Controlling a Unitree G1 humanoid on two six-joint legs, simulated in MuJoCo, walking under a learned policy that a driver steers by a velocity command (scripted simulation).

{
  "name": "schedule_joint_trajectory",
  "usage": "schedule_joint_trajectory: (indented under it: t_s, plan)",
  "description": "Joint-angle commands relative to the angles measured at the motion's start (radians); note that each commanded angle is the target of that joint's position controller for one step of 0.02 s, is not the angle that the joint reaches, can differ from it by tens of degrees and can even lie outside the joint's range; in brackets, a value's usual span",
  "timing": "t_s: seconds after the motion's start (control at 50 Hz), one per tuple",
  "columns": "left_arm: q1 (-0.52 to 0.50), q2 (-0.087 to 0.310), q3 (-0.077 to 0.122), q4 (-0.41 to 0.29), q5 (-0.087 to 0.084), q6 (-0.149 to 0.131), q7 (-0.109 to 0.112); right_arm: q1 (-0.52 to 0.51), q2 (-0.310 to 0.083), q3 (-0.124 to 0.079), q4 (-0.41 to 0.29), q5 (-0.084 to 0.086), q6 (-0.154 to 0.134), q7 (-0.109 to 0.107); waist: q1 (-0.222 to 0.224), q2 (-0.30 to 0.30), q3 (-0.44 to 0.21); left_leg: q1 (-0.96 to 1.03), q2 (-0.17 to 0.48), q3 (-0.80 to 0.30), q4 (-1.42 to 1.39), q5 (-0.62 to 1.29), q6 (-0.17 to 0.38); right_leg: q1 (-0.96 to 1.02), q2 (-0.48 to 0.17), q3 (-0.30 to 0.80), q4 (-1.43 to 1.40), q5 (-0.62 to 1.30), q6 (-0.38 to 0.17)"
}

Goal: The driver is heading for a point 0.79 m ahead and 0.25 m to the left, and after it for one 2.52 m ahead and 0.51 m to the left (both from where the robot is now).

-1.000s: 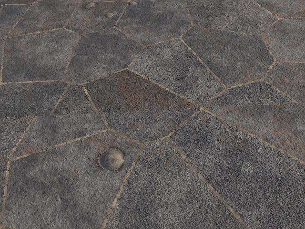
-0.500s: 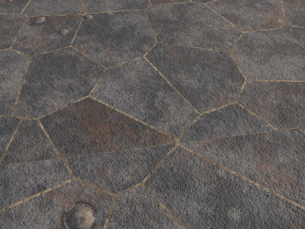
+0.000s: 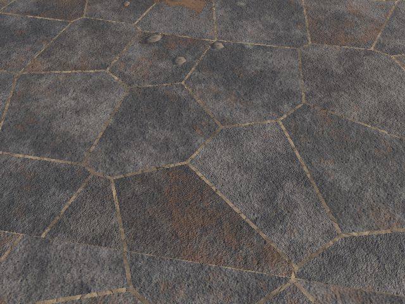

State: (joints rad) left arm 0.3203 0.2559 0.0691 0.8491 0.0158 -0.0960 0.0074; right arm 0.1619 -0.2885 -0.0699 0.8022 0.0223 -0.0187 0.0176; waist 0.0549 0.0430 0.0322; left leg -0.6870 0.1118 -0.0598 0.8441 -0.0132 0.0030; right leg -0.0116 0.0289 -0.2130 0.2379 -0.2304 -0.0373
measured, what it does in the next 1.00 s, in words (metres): walks ahead, turning left: left foot, then right foot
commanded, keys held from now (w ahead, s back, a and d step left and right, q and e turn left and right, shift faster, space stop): w+q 0.82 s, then w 0.18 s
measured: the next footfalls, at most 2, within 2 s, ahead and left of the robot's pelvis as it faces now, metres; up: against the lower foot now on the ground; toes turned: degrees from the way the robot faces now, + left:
left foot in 0.20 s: +0.27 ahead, +0.14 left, +0.00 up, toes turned +10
right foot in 0.64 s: +0.56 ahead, +0.00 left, +0.00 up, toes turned +27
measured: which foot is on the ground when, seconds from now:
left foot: up 0.00-0.18, down 0.20-0.68, up 0.70-1.00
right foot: down 0.00-0.18, up 0.20-0.62, down 0.64-1.00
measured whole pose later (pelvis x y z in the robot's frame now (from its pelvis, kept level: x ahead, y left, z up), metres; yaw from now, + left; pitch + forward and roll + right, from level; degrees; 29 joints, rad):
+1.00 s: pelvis +0.53 +0.15 -0.01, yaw +33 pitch +3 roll -3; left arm 0.35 0.30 0.07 0.88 -0.02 -0.09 -0.03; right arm 0.12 -0.30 -0.06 0.59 0.01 -0.02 0.03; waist 0.10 0.03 0.02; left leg -0.65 0.09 -0.06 0.77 -0.14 0.04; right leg -0.05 -0.01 -0.11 0.32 -0.30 0.02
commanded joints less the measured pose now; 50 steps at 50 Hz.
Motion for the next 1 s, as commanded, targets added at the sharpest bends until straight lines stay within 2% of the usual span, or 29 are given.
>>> schedule_joint_trajectory:
  t_s: [0.02, 0.08, 0.12, 0.16, 0.18, 0.2, 0.22, 0.24, 0.26, 0.28, 0.3, 0.34, 0.36, 0.42, 0.5, 0.54, 0.6, 0.64, 0.66, 0.68, 0.7, 0.72, 0.74, 0.76, 0.78, 0.82, 0.9, 0.98, 1.0]
  plan:
    - [-0.034, 0.168, 0.042, -0.055, -0.011, -0.003, 0.012, -0.095, -0.015, 0.007, -0.088, -0.004, -0.012, 0.019, 0.007, -0.071, 0.064, 0.003, 0.005, 0.047, -0.114, 0.068, 0.013, -0.028, -0.294, 0.057, -0.110, 0.311, -0.125]
    - [-0.002, 0.184, 0.052, -0.034, -0.027, 0.020, 0.012, -0.153, -0.021, 0.007, -0.131, -0.002, -0.009, 0.035, 0.019, -0.075, 0.081, -0.025, -0.012, 0.087, -0.177, -0.008, 0.044, 0.080, -0.323, 0.025, -0.055, 0.398, -0.115]
    - [-0.019, 0.206, 0.058, -0.035, -0.040, 0.036, 0.014, -0.140, -0.039, -0.003, -0.149, -0.001, -0.005, 0.043, -0.012, -0.100, 0.052, 0.043, -0.054, 0.133, -0.196, -0.100, 0.077, 0.122, -0.331, -0.002, 0.032, 0.649, -0.097]
    - [-0.047, 0.235, 0.065, -0.043, -0.050, 0.053, 0.018, -0.015, -0.091, -0.033, -0.134, 0.004, 0.002, 0.041, -0.093, -0.133, -0.039, 0.231, -0.132, 0.189, -0.191, -0.196, 0.121, 0.126, -0.316, -0.024, 0.238, 0.940, -0.071]
    - [-0.070, 0.234, 0.061, -0.047, -0.058, 0.057, 0.017, 0.137, -0.141, -0.063, -0.097, 0.008, 0.005, 0.031, -0.182, -0.116, -0.118, 0.455, -0.175, 0.192, -0.258, -0.144, 0.157, 0.049, -0.281, -0.047, 0.441, 0.917, -0.040]
    - [-0.062, 0.200, 0.047, -0.058, -0.039, 0.048, 0.019, 0.291, -0.224, -0.098, -0.059, 0.010, 0.016, 0.009, -0.245, -0.025, -0.198, 0.748, -0.101, 0.024, -0.303, -0.133, 0.210, -0.184, -0.233, -0.047, 0.741, 0.608, 0.012]
    - [0.032, 0.041, 0.001, -0.113, 0.005, 0.021, 0.006, 0.248, -0.326, -0.106, -0.067, 0.014, 0.006, 0.003, -0.100, 0.224, -0.263, 1.039, 0.150, -0.545, -0.388, -0.247, 0.398, -0.628, -0.020, 0.064, 1.095, -0.347, 0.077]
    - [-0.059, 0.108, 0.005, -0.133, -0.036, -0.021, -0.007, 0.274, -0.255, -0.083, -0.100, 0.002, -0.013, 0.014, -0.171, 0.106, -0.395, 1.098, 0.228, -0.798, -0.555, -0.408, 0.449, -0.749, 0.004, 0.301, 1.198, -0.386, 0.064]
    - [-0.149, 0.158, 0.018, -0.159, -0.074, -0.041, -0.013, 0.241, -0.189, -0.066, -0.089, -0.003, -0.029, 0.019, -0.181, 0.052, -0.243, 1.005, 0.206, -0.660, -0.581, -0.361, 0.390, -0.828, -0.049, 0.310, 1.165, -0.294, 0.037]
    - [-0.163, 0.153, 0.016, -0.160, -0.061, -0.052, -0.007, 0.181, -0.154, -0.056, -0.093, 0.003, -0.038, 0.019, -0.138, -0.014, -0.150, 0.859, 0.158, -0.531, -0.572, -0.273, 0.349, -0.797, -0.094, 0.305, 1.074, -0.201, 0.023]
    - [-0.162, 0.157, 0.022, -0.147, -0.029, -0.051, 0.002, 0.113, -0.115, -0.044, -0.104, 0.002, -0.041, 0.016, -0.096, -0.037, -0.096, 0.723, 0.113, -0.426, -0.571, -0.160, 0.319, -0.728, -0.125, 0.302, 0.986, -0.145, 0.028]
    - [-0.127, 0.166, 0.032, -0.141, -0.011, -0.030, 0.001, 0.069, -0.093, -0.034, -0.130, -0.016, -0.044, 0.004, -0.047, -0.009, -0.079, 0.589, 0.066, -0.339, -0.603, -0.020, 0.307, -0.616, -0.148, 0.307, 0.901, -0.078, 0.047]
    - [-0.124, 0.152, 0.031, -0.144, -0.008, -0.020, 0.002, 0.075, -0.103, -0.036, -0.130, -0.012, -0.046, -0.002, -0.040, -0.012, -0.072, 0.553, 0.057, -0.310, -0.612, 0.035, 0.309, -0.601, -0.147, 0.295, 0.852, -0.067, 0.063]
    - [-0.211, 0.107, 0.015, -0.178, -0.002, -0.001, 0.007, 0.130, -0.146, -0.047, -0.114, -0.009, -0.045, -0.023, -0.060, -0.016, -0.031, 0.474, 0.017, -0.230, -0.619, 0.120, 0.289, -0.607, -0.122, 0.266, 0.664, 0.071, 0.100]
    - [-0.336, 0.065, -0.001, -0.218, 0.000, -0.012, -0.014, 0.181, -0.152, -0.052, -0.101, -0.009, -0.028, -0.038, -0.110, 0.040, -0.040, 0.396, -0.062, -0.169, -0.571, 0.091, 0.214, -0.460, -0.034, 0.237, 0.397, 0.369, 0.094]
    - [-0.287, 0.105, 0.017, -0.199, -0.011, -0.024, -0.028, 0.174, -0.145, -0.051, -0.117, -0.024, -0.029, -0.039, -0.086, 0.063, -0.094, 0.391, -0.023, -0.212, -0.504, 0.108, 0.212, -0.376, -0.030, 0.266, 0.516, 0.430, 0.083]
    - [-0.311, 0.139, 0.030, -0.216, -0.013, -0.044, -0.044, 0.171, -0.114, -0.045, -0.146, -0.005, -0.018, -0.039, -0.077, 0.050, -0.055, 0.499, 0.004, -0.324, -0.414, 0.053, 0.208, -0.436, -0.022, 0.279, 0.421, 0.216, 0.049]
    - [-0.187, 0.167, 0.051, -0.187, -0.019, -0.059, -0.043, 0.101, -0.115, -0.045, -0.176, -0.005, -0.014, -0.040, 0.006, 0.089, -0.077, 0.480, -0.024, -0.349, -0.287, 0.170, 0.182, -0.265, 0.003, 0.258, 0.344, 0.161, 0.022]
    - [-0.089, 0.192, 0.064, -0.177, -0.015, -0.061, -0.035, 0.098, -0.089, -0.033, -0.187, 0.000, -0.015, -0.039, 0.066, 0.045, -0.127, 0.432, -0.096, -0.304, -0.093, 0.143, 0.141, -0.115, -0.050, 0.298, 0.242, 0.127, -0.012]
    - [0.006, 0.277, 0.084, -0.179, -0.005, -0.058, -0.031, 0.258, -0.006, -0.012, -0.183, -0.009, -0.013, -0.038, 0.018, -0.214, -0.279, 0.239, -0.195, -0.222, 0.223, -0.268, 0.088, 0.187, -0.301, 0.601, 0.271, 0.139, -0.147]
    - [0.060, 0.270, 0.076, -0.154, -0.019, -0.044, -0.034, 0.369, -0.001, 0.001, -0.183, 0.018, -0.019, -0.039, -0.015, -0.466, -0.340, -0.045, -0.258, -0.148, 0.504, -0.631, 0.048, 0.336, -0.479, 0.998, 0.139, 0.093, -0.305]
    - [0.045, 0.193, 0.063, -0.160, -0.039, -0.039, -0.031, 0.266, -0.111, -0.024, -0.183, 0.030, -0.021, -0.043, 0.020, -0.285, -0.210, -0.171, -0.178, -0.151, 0.596, -0.548, 0.041, 0.240, -0.467, 1.000, 0.078, -0.053, -0.287]
    - [0.005, 0.149, 0.048, -0.167, -0.033, -0.030, -0.028, 0.133, -0.157, -0.037, -0.207, 0.020, -0.011, -0.047, 0.038, -0.130, -0.099, -0.184, -0.131, -0.120, 0.624, -0.451, 0.043, 0.119, -0.431, 0.848, 0.078, -0.078, -0.249]
    - [-0.050, 0.122, 0.034, -0.165, -0.024, -0.025, -0.029, 0.084, -0.149, -0.037, -0.223, 0.004, 0.002, -0.045, 0.014, -0.071, -0.020, -0.145, -0.093, -0.107, 0.590, -0.394, 0.042, -0.029, -0.396, 0.721, 0.061, -0.018, -0.230]
    - [-0.092, 0.104, 0.023, -0.165, -0.022, -0.026, -0.027, 0.084, -0.130, -0.036, -0.231, -0.003, 0.012, -0.039, -0.020, -0.090, 0.011, -0.086, -0.053, -0.115, 0.525, -0.356, 0.040, -0.127, -0.351, 0.624, 0.034, 0.008, -0.208]
    - [-0.130, 0.108, 0.022, -0.145, -0.024, -0.028, -0.022, 0.087, -0.086, -0.027, -0.247, 0.011, 0.024, -0.025, -0.056, -0.141, 0.044, -0.024, -0.007, -0.087, 0.385, -0.336, 0.037, -0.209, -0.291, 0.473, -0.031, 0.043, -0.163]
    - [-0.082, 0.187, 0.039, -0.084, -0.025, -0.027, -0.030, 0.013, -0.030, 0.005, -0.271, -0.010, 0.010, -0.008, -0.028, -0.089, -0.002, 0.027, 0.001, -0.034, 0.067, -0.217, 0.026, -0.164, -0.280, 0.325, -0.066, 0.253, -0.191]
    - [-0.054, 0.223, 0.038, -0.039, -0.051, -0.005, -0.035, -0.064, -0.030, 0.017, -0.280, -0.009, -0.016, 0.018, -0.002, -0.097, -0.045, 0.157, -0.051, 0.059, -0.116, -0.081, 0.033, -0.125, -0.251, 0.217, -0.026, 0.310, -0.157]
    - [-0.051, 0.233, 0.039, -0.033, -0.047, -0.007, -0.036, -0.052, -0.048, 0.010, -0.281, -0.010, -0.020, 0.022, -0.012, -0.117, -0.062, 0.189, -0.043, 0.041, -0.094, -0.028, 0.046, -0.108, -0.281, 0.220, 0.003, 0.352, -0.151]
